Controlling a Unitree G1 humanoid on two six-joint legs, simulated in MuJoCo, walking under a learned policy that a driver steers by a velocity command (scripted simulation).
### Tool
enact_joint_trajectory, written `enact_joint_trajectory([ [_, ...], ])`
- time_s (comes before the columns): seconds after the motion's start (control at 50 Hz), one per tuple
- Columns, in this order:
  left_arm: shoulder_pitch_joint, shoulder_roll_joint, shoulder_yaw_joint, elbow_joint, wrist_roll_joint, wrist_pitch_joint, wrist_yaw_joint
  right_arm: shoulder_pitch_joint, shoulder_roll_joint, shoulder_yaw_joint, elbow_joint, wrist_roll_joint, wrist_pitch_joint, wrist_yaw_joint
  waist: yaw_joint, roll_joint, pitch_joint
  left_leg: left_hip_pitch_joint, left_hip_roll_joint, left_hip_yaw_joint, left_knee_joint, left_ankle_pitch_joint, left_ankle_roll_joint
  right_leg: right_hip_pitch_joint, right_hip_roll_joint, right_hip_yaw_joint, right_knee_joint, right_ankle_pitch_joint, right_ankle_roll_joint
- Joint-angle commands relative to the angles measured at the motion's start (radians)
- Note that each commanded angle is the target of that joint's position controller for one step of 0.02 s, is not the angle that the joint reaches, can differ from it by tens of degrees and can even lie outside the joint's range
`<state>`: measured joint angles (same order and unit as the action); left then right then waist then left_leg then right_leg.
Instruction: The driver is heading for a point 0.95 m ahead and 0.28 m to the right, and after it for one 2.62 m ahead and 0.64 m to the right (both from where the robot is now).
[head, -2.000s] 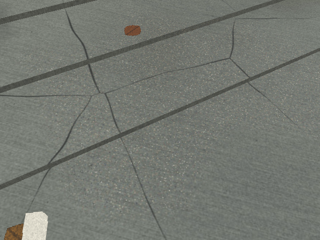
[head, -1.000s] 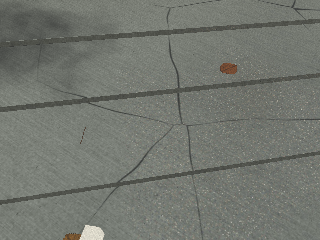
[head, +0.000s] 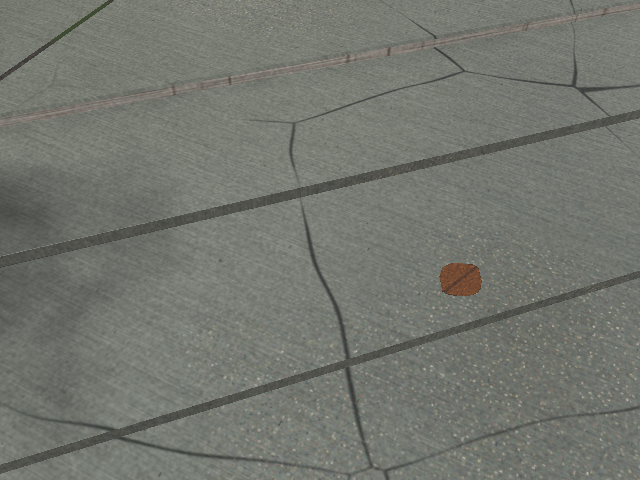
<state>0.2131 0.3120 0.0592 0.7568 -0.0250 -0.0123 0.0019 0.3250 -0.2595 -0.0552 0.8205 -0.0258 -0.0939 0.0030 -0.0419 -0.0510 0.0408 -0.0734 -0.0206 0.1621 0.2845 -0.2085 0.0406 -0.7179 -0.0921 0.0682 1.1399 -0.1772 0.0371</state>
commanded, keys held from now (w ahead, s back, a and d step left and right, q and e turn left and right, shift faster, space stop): w+e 0.78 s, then w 0.22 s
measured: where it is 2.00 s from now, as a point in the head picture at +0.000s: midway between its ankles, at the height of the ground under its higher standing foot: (474, 279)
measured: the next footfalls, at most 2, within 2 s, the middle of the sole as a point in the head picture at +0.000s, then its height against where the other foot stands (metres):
right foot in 0.20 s outside the picture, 0.04 m higher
left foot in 0.70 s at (310, 422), level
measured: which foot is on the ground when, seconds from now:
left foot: down 0.00-0.24, up 0.26-0.68, down 0.70-1.00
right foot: up 0.00-0.18, down 0.20-0.70, up 0.72-1.00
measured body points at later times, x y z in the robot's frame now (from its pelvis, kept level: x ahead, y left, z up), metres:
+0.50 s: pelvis +0.28 -0.06 +0.04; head +0.30 -0.08 +0.49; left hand +0.43 +0.19 -0.06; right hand +0.40 -0.36 -0.05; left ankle +0.44 +0.10 -0.63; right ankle +0.26 -0.14 -0.71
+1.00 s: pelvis +0.55 -0.09 +0.04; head +0.57 -0.10 +0.49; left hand +0.84 +0.02 -0.05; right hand +0.41 -0.33 -0.08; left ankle +0.56 +0.03 -0.71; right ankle +0.56 -0.28 -0.64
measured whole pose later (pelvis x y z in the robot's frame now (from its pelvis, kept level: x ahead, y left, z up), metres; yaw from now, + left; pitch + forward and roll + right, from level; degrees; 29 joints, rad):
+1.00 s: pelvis +0.55 -0.09 +0.04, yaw -32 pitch +1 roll +1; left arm 0.17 0.28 0.05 0.62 -0.01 -0.03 -0.01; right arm 0.39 -0.26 -0.05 0.85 0.00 -0.09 0.00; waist -0.08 -0.05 0.02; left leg -0.09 0.00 0.08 0.30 -0.23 0.02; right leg -0.66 -0.06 0.06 0.94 -0.17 0.02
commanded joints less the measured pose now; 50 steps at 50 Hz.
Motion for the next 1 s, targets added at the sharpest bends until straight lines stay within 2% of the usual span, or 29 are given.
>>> enact_joint_trajectory([
  [0.02,-0.008,0.021,0.003,-0.069,0.005,-0.004,-0.01,-0.068,-0.129,-0.026,-0.065,0.0,-0.008,-0.016,0.028,0.108,0.03,-0.012,0.271,-0.079,-0.141,0.285,0.136,-0.043,-0.026,0.007,-0.086,0.123,0.005],
  [0.1,-0.198,-0.035,-0.028,-0.163,0.011,-0.007,-0.044,0.007,-0.189,-0.042,-0.038,0.021,0.026,-0.027,-0.045,0.096,0.089,0.056,0.313,-0.026,-0.167,0.292,0.127,-0.039,-0.009,-0.115,-0.32,0.063,-0.028],
  [0.14,-0.207,-0.014,-0.021,-0.186,0.008,-0.008,-0.058,0.021,-0.204,-0.047,-0.028,0.031,0.04,-0.027,-0.036,0.102,0.075,0.13,0.33,0.003,-0.117,0.452,0.12,-0.017,0.022,-0.167,-0.352,-0.011,-0.065],
  [0.18,-0.112,0.034,0.006,-0.188,0.006,-0.008,-0.061,-0.008,-0.23,-0.052,-0.035,0.037,0.05,-0.031,0.045,0.159,-0.019,0.157,0.33,0.046,0.062,0.924,0.1,0.141,0.101,-0.224,-0.34,-0.102,-0.12],
  [0.2,0.027,0.075,0.03,-0.159,0.001,-0.008,-0.061,-0.041,-0.238,-0.052,-0.043,0.044,0.055,-0.037,0.129,0.172,-0.097,0.122,0.305,0.079,0.242,1.096,0.078,0.314,0.151,-0.241,-0.378,-0.09,-0.155],
  [0.22,0.199,0.152,0.071,-0.118,-0.006,-0.007,-0.05,-0.046,-0.224,-0.045,-0.053,0.05,0.049,-0.041,0.214,0.14,-0.199,-0.005,0.254,0.084,0.464,0.982,0.039,0.601,0.182,-0.184,-0.481,-0.009,-0.204],
  [0.24,0.3,0.285,0.117,-0.096,-0.011,0.001,-0.024,-0.01,-0.139,-0.015,-0.112,0.029,0.031,-0.036,0.214,-0.106,-0.293,-0.398,0.121,0.079,0.867,0.408,-0.039,0.934,-0.047,0.292,-0.624,-0.233,-0.356],
  [0.26,0.228,0.283,0.101,-0.144,0.004,-0.01,-0.018,-0.016,-0.106,0.003,-0.121,0.022,-0.006,-0.016,0.16,-0.163,-0.439,-0.575,-0.036,-0.19,1.107,-0.291,-0.05,1.037,-0.209,0.806,-0.843,-0.43,-0.466],
  [0.28,0.172,0.197,0.067,-0.154,0.019,-0.03,-0.021,-0.104,-0.174,-0.02,-0.138,0.058,-0.032,0.007,0.175,-0.081,-0.343,-0.687,0.017,-0.299,1.187,-0.248,-0.027,0.965,-0.226,0.748,-0.895,-0.436,-0.411],
  [0.3,0.15,0.148,0.052,-0.148,0.023,-0.043,-0.023,-0.145,-0.159,-0.014,-0.154,0.07,-0.046,0.013,0.151,-0.019,-0.211,-0.709,0.058,-0.276,1.144,-0.195,-0.003,0.829,-0.197,0.612,-0.884,-0.375,-0.374],
  [0.32,0.096,0.123,0.045,-0.142,0.014,-0.049,-0.026,-0.147,-0.136,-0.01,-0.158,0.051,-0.053,0.007,0.096,0.062,-0.123,-0.681,0.1,-0.265,1.047,-0.149,0.0,0.692,-0.151,0.493,-0.881,-0.247,-0.339],
  [0.34,0.049,0.091,0.035,-0.146,0.017,-0.053,-0.028,-0.129,-0.134,-0.015,-0.15,0.037,-0.046,-0.001,0.049,0.04,-0.085,-0.609,0.134,-0.263,0.963,-0.114,0.0,0.585,-0.1,0.382,-0.885,-0.139,-0.314],
  [0.36,0.016,0.071,0.03,-0.162,0.022,-0.051,-0.025,-0.114,-0.127,-0.014,-0.146,0.032,-0.033,-0.002,0.025,0.014,-0.072,-0.559,0.143,-0.262,0.939,-0.093,-0.008,0.519,-0.067,0.329,-0.906,-0.099,-0.315],
  [0.4,0.001,0.084,0.034,-0.175,0.018,-0.058,-0.018,-0.097,-0.129,-0.015,-0.139,0.015,-0.013,-0.004,0.012,0.016,-0.068,-0.528,0.138,-0.228,0.859,-0.061,-0.042,0.461,-0.049,0.268,-0.935,0.044,-0.331],
  [0.44,0.036,0.105,0.041,-0.162,0.014,-0.063,-0.007,-0.144,-0.113,-0.009,-0.153,0.004,-0.002,-0.009,0.025,0.024,-0.051,-0.537,0.128,-0.213,0.747,0.012,-0.078,0.429,-0.031,0.213,-0.944,0.098,-0.33],
  [0.54,0.101,0.147,0.055,-0.14,0.002,-0.048,0.01,-0.325,-0.073,0.013,-0.191,0.025,-0.009,0.004,0.101,-0.041,-0.03,-0.448,0.055,-0.198,0.364,0.23,-0.122,0.412,0.0,0.174,-0.913,-0.005,-0.274],
  [0.62,0.13,0.141,0.056,-0.126,-0.007,-0.036,0.01,-0.342,-0.134,-0.007,-0.202,0.043,-0.023,0.021,0.102,-0.062,-0.044,-0.384,0.045,-0.246,0.247,0.193,-0.1,0.495,-0.049,0.299,-0.817,-0.107,-0.245],
  [0.66,0.116,0.135,0.055,-0.123,-0.003,-0.026,0.011,-0.271,-0.154,-0.021,-0.191,0.042,-0.029,0.021,0.056,-0.093,-0.053,-0.296,0.04,-0.239,0.195,0.111,-0.066,0.514,-0.052,0.341,-0.74,-0.101,-0.217],
  [0.68,0.113,0.104,0.045,-0.127,0.004,-0.023,0.011,-0.192,-0.171,-0.036,-0.164,0.037,-0.033,0.018,0.019,-0.084,-0.087,-0.175,0.034,-0.216,0.178,0.112,-0.046,0.484,-0.01,0.322,-0.651,-0.073,-0.19],
  [0.7,0.118,0.039,0.022,-0.137,0.012,-0.025,0.009,-0.064,-0.211,-0.051,-0.148,0.02,-0.039,0.011,-0.039,-0.013,-0.188,0.034,0.147,-0.318,0.168,0.052,0.005,0.401,0.055,0.251,-0.415,-0.106,-0.147],
  [0.72,0.211,-0.045,-0.003,-0.17,0.012,-0.034,0.007,0.028,-0.302,-0.069,-0.14,-0.006,-0.032,0.004,-0.003,0.27,-0.302,0.336,0.393,-0.719,0.088,-0.09,0.125,0.112,0.191,0.112,-0.067,-0.416,-0.074],
  [0.74,0.249,0.038,0.006,-0.18,-0.02,-0.04,0.009,0.059,-0.282,-0.07,-0.113,0.013,-0.022,0.014,0.004,0.378,-0.3,0.365,0.48,-1.019,-0.006,-0.415,0.202,-0.096,0.141,0.096,0.136,-0.417,-0.055],
  [0.76,0.173,0.114,0.025,-0.167,-0.022,-0.035,0.013,0.008,-0.196,-0.049,-0.136,0.02,-0.017,0.011,-0.027,0.242,-0.181,0.277,0.433,-0.9,-0.025,-0.47,0.171,-0.143,0.095,0.104,0.223,-0.319,-0.042],
  [0.78,0.1,0.128,0.032,-0.175,-0.009,-0.029,0.012,-0.033,-0.155,-0.035,-0.138,0.019,-0.011,0.007,-0.03,0.183,-0.103,0.172,0.38,-0.72,-0.016,-0.328,0.136,-0.132,0.066,0.075,0.219,-0.234,-0.037],
  [0.8,0.067,0.111,0.031,-0.178,0.003,-0.029,0.01,-0.06,-0.126,-0.024,-0.133,0.011,-0.007,0.005,-0.018,0.156,-0.061,0.08,0.324,-0.604,-0.028,-0.191,0.124,-0.089,0.047,0.077,0.177,-0.173,-0.033],
  [0.82,0.057,0.093,0.031,-0.184,0.003,-0.03,0.004,-0.07,-0.11,-0.018,-0.122,0.005,-0.008,0.003,0.001,0.172,-0.033,0.018,0.289,-0.523,-0.046,-0.095,0.12,-0.049,0.031,0.08,0.138,-0.135,-0.033],
  [0.86,0.066,0.052,0.023,-0.179,-0.002,-0.028,-0.004,-0.054,-0.098,-0.016,-0.099,0.01,-0.016,0.001,0.017,0.184,-0.027,-0.025,0.255,-0.419,-0.079,0.021,0.129,0.002,0.03,0.058,0.082,-0.111,-0.033],
  [0.94,-0.013,0.001,0.0,-0.205,0.016,-0.027,-0.009,-0.017,-0.141,-0.029,-0.056,0.02,-0.018,-0.003,0.014,0.137,-0.017,0.007,0.278,-0.319,-0.104,0.252,0.17,-0.032,0.027,0.028,-0.132,-0.045,-0.019],
  [1.0,-0.108,-0.02,-0.013,-0.221,0.016,-0.038,-0.025,-0.003,-0.165,-0.03,-0.036,0.031,-0.005,-0.006,-0.014,0.135,-0.002,0.003,0.256,-0.24,-0.121,0.276,0.151,0.023,0.016,-0.035,-0.333,0.1,-0.021],
])
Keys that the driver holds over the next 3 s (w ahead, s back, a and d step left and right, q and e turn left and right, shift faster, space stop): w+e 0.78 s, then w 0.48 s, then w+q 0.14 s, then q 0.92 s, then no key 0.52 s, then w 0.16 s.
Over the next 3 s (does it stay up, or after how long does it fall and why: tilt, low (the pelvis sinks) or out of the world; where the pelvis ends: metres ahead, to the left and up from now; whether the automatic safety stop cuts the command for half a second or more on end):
stays up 0.89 -0.35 0.06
